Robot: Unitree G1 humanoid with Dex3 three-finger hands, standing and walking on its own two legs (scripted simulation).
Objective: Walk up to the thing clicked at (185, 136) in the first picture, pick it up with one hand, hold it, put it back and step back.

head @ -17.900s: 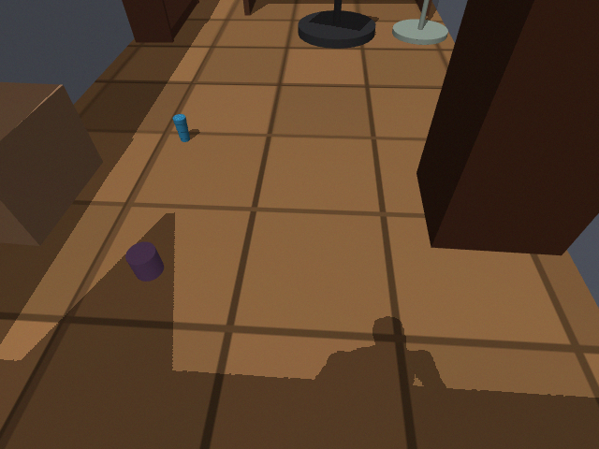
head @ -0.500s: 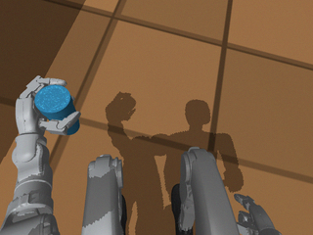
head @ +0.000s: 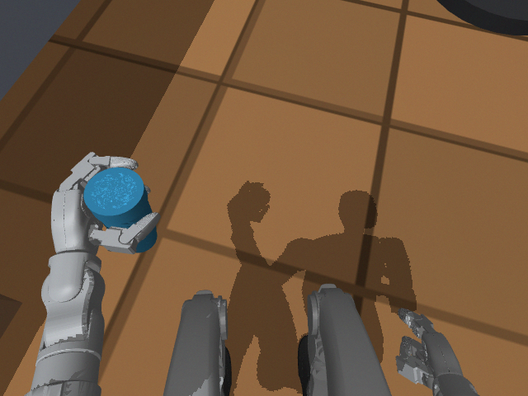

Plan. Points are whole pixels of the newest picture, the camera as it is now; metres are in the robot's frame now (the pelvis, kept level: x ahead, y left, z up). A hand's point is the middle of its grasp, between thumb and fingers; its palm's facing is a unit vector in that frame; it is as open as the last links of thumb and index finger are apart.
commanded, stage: lift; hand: left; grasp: from the side
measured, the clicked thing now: (129, 217) +0.38 +0.21 -0.02
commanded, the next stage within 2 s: hold in 1.34 s
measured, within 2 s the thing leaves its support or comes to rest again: neither
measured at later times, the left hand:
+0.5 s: hand (81, 156) +0.38 +0.19 +0.16, palm faces +0.11 -0.99 -0.03, open 9.6 cm
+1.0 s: hand (58, 108) +0.38 +0.18 +0.22, palm faces +0.12 -0.99 -0.02, open 9.6 cm
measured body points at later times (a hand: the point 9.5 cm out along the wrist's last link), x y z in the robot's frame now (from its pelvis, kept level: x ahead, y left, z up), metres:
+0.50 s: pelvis +0.03 +0.00 +0.13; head +0.13 +0.02 +0.57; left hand +0.36 +0.24 +0.16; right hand +0.18 -0.25 +0.02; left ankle +0.06 +0.12 -0.49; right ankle +0.08 -0.13 -0.49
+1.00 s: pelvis +0.05 +0.00 +0.18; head +0.11 +0.01 +0.63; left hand +0.37 +0.23 +0.23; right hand +0.19 -0.24 +0.07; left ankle +0.06 +0.12 -0.49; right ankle +0.08 -0.13 -0.49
